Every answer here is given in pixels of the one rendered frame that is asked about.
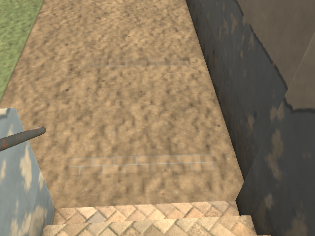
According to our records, stairs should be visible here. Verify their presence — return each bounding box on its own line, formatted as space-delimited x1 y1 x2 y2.
42 201 272 236

